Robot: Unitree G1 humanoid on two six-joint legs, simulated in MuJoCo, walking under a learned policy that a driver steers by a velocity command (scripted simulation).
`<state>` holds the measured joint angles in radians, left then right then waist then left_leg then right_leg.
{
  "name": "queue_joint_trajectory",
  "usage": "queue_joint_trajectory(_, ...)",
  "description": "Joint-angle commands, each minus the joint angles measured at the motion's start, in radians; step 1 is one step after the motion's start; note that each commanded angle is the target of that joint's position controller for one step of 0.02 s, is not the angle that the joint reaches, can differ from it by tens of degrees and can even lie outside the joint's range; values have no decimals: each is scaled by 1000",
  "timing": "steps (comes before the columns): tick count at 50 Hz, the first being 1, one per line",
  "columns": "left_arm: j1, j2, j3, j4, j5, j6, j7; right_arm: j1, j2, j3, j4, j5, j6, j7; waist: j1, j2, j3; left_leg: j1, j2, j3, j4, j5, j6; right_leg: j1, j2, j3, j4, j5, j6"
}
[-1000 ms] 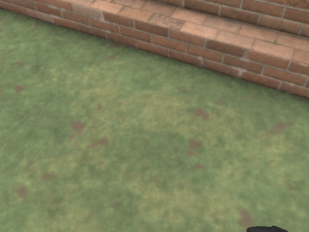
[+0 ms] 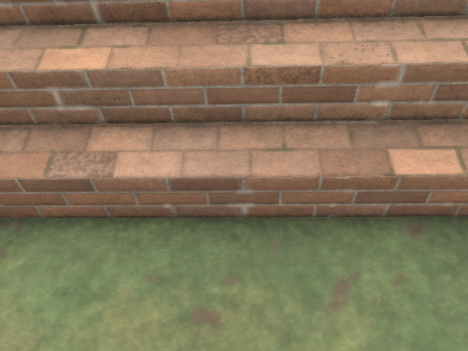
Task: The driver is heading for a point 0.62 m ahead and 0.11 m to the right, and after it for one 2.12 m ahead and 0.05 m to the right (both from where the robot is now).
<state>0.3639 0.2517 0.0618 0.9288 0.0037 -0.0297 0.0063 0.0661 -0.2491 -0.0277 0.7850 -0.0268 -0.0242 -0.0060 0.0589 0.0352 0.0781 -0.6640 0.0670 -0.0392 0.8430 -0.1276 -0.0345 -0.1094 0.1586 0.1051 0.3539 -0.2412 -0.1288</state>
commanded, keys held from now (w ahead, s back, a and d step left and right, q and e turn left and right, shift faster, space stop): e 0.64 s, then no key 0.36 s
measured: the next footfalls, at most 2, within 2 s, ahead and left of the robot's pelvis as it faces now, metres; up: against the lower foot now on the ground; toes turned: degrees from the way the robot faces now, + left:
left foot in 0.16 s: +0.23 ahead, +0.10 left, +0.00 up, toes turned -9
right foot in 0.62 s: +0.08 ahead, -0.08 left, +0.00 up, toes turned -23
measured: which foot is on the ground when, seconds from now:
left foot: up 0.00-0.14, down 0.16-0.62, up 0.64-1.00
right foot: down 0.00-0.16, up 0.18-0.60, down 0.62-1.00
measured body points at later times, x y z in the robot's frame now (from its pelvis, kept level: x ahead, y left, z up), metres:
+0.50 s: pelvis +0.09 +0.04 +0.00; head +0.12 +0.04 +0.45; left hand +0.29 +0.26 -0.12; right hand +0.11 -0.26 -0.11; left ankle +0.19 +0.11 -0.74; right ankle +0.05 -0.08 -0.69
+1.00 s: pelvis +0.07 +0.02 +0.00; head +0.09 +0.00 +0.45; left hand +0.30 +0.18 -0.12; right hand +0.02 -0.26 -0.13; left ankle +0.12 +0.13 -0.73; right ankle +0.04 -0.06 -0.74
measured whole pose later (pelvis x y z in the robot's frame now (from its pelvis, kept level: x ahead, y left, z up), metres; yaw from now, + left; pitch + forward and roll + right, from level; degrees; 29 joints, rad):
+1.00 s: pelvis +0.07 +0.02 +0.00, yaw -28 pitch +0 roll +0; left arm 0.20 0.23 0.01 0.77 0.02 0.02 0.01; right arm 0.24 -0.26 -0.04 0.80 -0.01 0.06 -0.02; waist -0.01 0.01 0.04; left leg -0.25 0.00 0.01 0.60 -0.37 0.00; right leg -0.21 0.08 0.06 0.44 -0.22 -0.06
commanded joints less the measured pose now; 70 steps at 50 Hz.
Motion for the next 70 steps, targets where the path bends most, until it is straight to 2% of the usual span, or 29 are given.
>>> queue_joint_trajectory(1, 80, 145, 30, -44, 7, 10, 17, -40, -80, -8, -77, 9, -5, -5, 9, -120, -98, 37, -66, 39, -73, 32, 7, 96, -241, 170, 59, 884, -28)
queue_joint_trajectory(4, 57, 159, 38, -67, 20, 21, 29, -20, -112, -7, -81, 14, -18, -13, -8, -125, -90, 107, -86, 0, -189, -20, 33, 120, -256, 239, 137, 875, -21)
queue_joint_trajectory(6, -28, 178, 44, -100, 17, 16, 25, 103, -142, -15, -48, 15, -34, -23, -75, -132, -111, 315, -110, -5, -347, -7, 69, 50, -215, 262, 230, 850, 15)
queue_joint_trajectory(7, -67, 174, 42, -117, 1, 6, 16, 199, -155, -20, -28, 7, -50, -31, -133, -97, -145, 499, -65, -30, -461, 174, 94, -28, -162, 247, 354, 755, 46)
queue_joint_trajectory(8, -32, 109, 24, -159, -19, -5, 11, 279, -227, -32, -35, 0, -56, -46, -131, 73, -283, 747, 207, -241, -413, 576, 157, -164, -83, 145, 615, 250, 82)
queue_joint_trajectory(9, 132, 94, 30, -152, -30, 10, 20, 234, -256, -38, -62, 14, -31, -42, -46, 235, -397, 852, 443, -514, -405, 931, 337, -328, 73, 17, 827, -500, 95)
queue_joint_trajectory(10, 146, 161, 37, -105, 18, 33, 26, 196, -186, -33, -74, 30, -13, -37, -26, 103, -358, 736, 424, -520, -422, 734, 361, -362, -27, 7, 933, -427, 98)
queue_joint_trajectory(11, 56, 175, 44, -106, 34, 48, 17, 144, -111, -12, -92, 31, -6, -40, -35, 10, -234, 613, 337, -379, -464, 537, 324, -369, -56, 2, 935, -342, 110)
queue_joint_trajectory(12, 6, 158, 44, -121, 34, 60, 5, 90, -87, -2, -100, 22, 4, -41, -23, -3, -166, 525, 260, -269, -517, 361, 278, -367, -81, -10, 899, -288, 126)
queue_joint_trajectory(15, -1, 125, 34, -135, 22, 94, -23, 76, -115, -9, -94, 2, 12, -44, -15, 102, -117, 407, 161, -93, -575, 243, 249, -327, -90, -51, 881, -197, 157)
queue_joint_trajectory(22, -121, 110, 14, -204, 22, 113, -45, 116, -156, -32, -83, -1, 17, -34, -48, 107, -119, 432, 209, -23, -622, -37, 265, -328, -149, -96, 639, -166, 154)
queue_joint_trajectory(29, -119, 105, 2, -241, 9, 91, -56, 131, -211, -60, -73, 4, 44, -16, -45, 101, -136, 393, 234, 70, -516, -70, 197, -89, -136, -176, 235, -143, 83)
queue_joint_trajectory(30, -85, 114, 5, -230, 11, 84, -51, 152, -205, -62, -65, 5, 48, -14, -31, 62, -130, 344, 219, 108, -447, -53, 147, -14, -126, -155, 117, -87, 65)
queue_joint_trajectory(31, -73, 153, 13, -230, 18, 74, -39, 196, -170, -59, -55, 2, 53, -5, -33, -95, -97, 266, 159, 186, -277, -149, 71, 13, -217, 24, -66, -89, 42)
queue_joint_trajectory(32, -94, 315, 50, -272, 21, 74, -29, 174, -87, -37, -132, 10, 58, -6, -46, -385, -47, 7, -39, 245, -75, -480, -15, -5, -524, 488, -159, 6, -78)
queue_joint_trajectory(33, -48, 299, 57, -255, 36, 72, -18, 72, -147, -48, -134, -1, 71, -19, 15, -212, -7, 41, -33, 74, 111, -456, -7, -114, -531, 406, -130, 159, -151)
queue_joint_trajectory(35, -167, 198, 26, -258, 25, 65, -5, 135, -123, -45, -104, 25, 76, -9, -81, -161, -19, 101, -23, 25, 155, -285, 13, -136, -387, 206, -100, 219, -94)
queue_joint_trajectory(38, -198, 127, 1, -272, 9, 48, 0, 205, -147, -57, -55, -1, 70, -1, -89, -159, -119, 145, -47, 53, 226, -218, 14, -29, -325, 112, -49, 474, -83)
queue_joint_trajectory(46, -119, 135, -7, -213, 22, 39, 7, 148, -92, -31, -59, 17, 85, -7, -29, -170, -90, 282, -56, 50, -115, -301, 28, 13, -351, 153, -21, 403, -98)
queue_joint_trajectory(50, -170, 130, -15, -190, 11, 38, 12, 224, -65, -19, -20, 24, 66, -26, -83, -126, -100, 498, -77, 67, -445, -129, 52, -68, -321, 163, 39, 402, -51)
queue_joint_trajectory(51, -168, 107, -24, -187, 6, 32, 15, 238, -73, -16, -12, 14, 52, -31, -88, -92, -118, 608, -26, 7, -536, 3, 58, -129, -301, 163, 47, 323, -5)
queue_joint_trajectory(52, -145, 60, -38, -187, 6, 25, 13, 245, -119, -17, -14, -4, 36, -35, -65, 9, -145, 683, 114, -140, -573, 106, 79, -182, -245, 115, 102, 203, 41)
queue_joint_trajectory(53, -111, 55, -36, -170, 0, 33, 10, 156, -170, -24, -22, 12, 30, -27, -4, 102, -88, 533, 171, -181, -536, 211, 142, -136, -138, 31, 52, 25, 63)
queue_joint_trajectory(55, -139, 91, -31, -127, 17, 41, 8, 117, -101, -6, -21, 17, 20, -10, -32, 88, -68, 462, 107, -122, -535, 90, 118, -29, -158, 44, 12, 87, 72)
queue_joint_trajectory(57, -154, 111, -23, -103, 13, 36, 5, 151, -105, -5, 2, 20, 17, -17, -54, 77, -62, 477, 57, -82, -536, 44, 89, -21, -178, 54, 14, 173, 71)
queue_joint_trajectory(62, -137, 76, -33, -23, 9, 30, 15, 168, -91, -2, 47, 20, 19, -22, -63, -5, -47, 509, 48, -75, -535, -12, 96, -56, -186, 61, -23, 156, 86)
queue_joint_trajectory(64, -122, 77, -31, 6, 12, 34, 15, 192, -120, -14, 72, 16, 24, -18, -73, 18, -50, 507, 33, -95, -566, -324, 115, -85, -142, 21, 26, -42, 73)
queue_joint_trajectory(67, -160, 69, -28, -11, 35, 33, -4, 246, -178, -40, 99, 14, 40, -13, -94, 106, 59, 468, 182, -309, -714, -728, 230, -280, -96, -105, 245, -219, 59)
queue_joint_trajectory(70, -167, 66, -30, -22, 33, 9, -22, 230, -157, -47, 106, 6, 20, -5, -75, 68, 72, 479, 246, -352, -765, -598, 273, -344, -172, -107, 376, -201, 59)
